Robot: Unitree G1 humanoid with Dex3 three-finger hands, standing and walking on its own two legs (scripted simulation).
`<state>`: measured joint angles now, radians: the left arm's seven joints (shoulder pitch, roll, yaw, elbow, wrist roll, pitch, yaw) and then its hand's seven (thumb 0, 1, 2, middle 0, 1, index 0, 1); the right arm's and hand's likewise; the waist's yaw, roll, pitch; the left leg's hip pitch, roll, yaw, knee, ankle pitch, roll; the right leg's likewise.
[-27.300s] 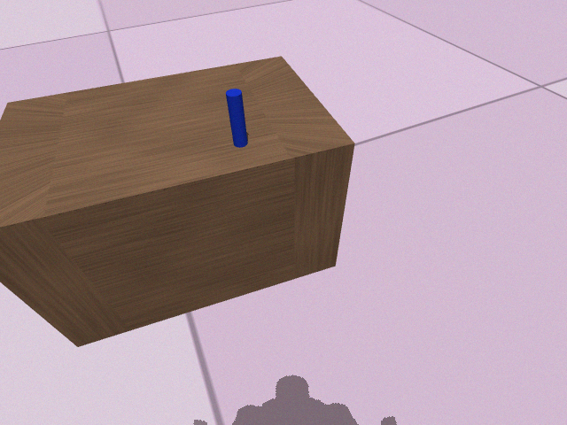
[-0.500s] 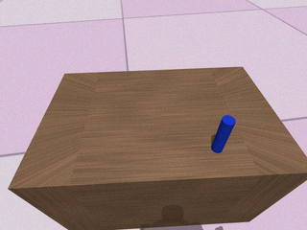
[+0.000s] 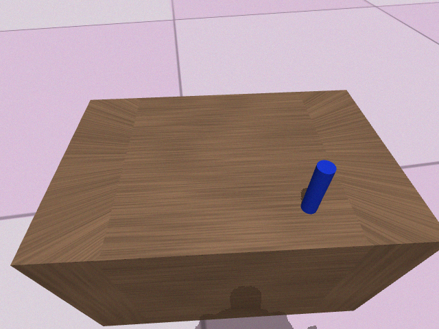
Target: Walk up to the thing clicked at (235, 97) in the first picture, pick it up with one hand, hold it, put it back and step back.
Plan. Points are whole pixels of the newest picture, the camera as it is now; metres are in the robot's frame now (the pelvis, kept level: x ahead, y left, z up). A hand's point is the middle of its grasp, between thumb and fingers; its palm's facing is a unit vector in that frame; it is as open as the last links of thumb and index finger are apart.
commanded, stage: stand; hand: right
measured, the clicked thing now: (316, 189) +0.44 -0.23 -0.05
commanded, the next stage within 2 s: step back in 1.94 s
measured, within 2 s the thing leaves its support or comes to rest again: neither
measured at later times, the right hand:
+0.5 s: hand out of the picture +0.09 -0.25 -0.15, palm faces -0.01 +0.94 -0.35, open 7.4 cm
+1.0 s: hand out of the picture +0.08 -0.25 -0.16, palm faces -0.01 +0.94 -0.35, open 7.4 cm
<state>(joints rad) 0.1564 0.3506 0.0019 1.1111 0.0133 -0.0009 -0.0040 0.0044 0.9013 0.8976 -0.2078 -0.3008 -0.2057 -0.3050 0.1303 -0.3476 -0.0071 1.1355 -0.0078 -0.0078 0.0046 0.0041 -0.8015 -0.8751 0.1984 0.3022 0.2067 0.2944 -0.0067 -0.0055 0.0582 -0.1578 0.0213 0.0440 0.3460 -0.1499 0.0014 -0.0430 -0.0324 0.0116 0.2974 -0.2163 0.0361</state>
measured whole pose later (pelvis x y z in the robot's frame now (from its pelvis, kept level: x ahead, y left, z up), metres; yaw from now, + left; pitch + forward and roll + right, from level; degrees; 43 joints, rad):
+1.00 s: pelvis +0.01 +0.00 +0.00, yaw +0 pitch -2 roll +0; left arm 0.15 0.35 0.00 1.10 0.01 0.00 0.00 0.00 0.90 0.90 -0.21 -0.30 -0.21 -0.31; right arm 0.11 -0.35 -0.01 1.13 -0.01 -0.01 0.01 0.01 -0.90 -0.89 0.20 0.30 0.21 0.30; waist 0.00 0.00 0.05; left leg -0.15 0.02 0.05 0.35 -0.16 0.01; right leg -0.03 -0.04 0.01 0.29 -0.22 0.04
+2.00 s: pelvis +0.00 +0.00 +0.00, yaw +0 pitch -1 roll +0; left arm 0.14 0.36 0.01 1.07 0.00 0.00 0.00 0.00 0.90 0.90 -0.21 -0.30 -0.21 -0.30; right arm 0.10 -0.35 -0.01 1.10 0.01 0.00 0.01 0.01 -0.90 -0.89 0.20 0.30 0.21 0.30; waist 0.00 -0.01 0.08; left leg -0.19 0.01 0.05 0.39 -0.17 0.01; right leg -0.09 -0.04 0.01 0.37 -0.25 0.04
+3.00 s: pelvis -0.24 -0.01 -0.02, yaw +7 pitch -2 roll -3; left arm 0.16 0.42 0.10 0.88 0.02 0.06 0.03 0.01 0.90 0.90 -0.21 -0.30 -0.21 -0.30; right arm 0.21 -0.38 -0.04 0.92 -0.05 0.08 0.02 0.00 -0.90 -0.89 0.20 0.30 0.21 0.30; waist -0.03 -0.02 0.11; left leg -0.27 0.01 -0.01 0.66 -0.35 0.04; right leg -0.58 0.13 0.12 1.15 -0.48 -0.01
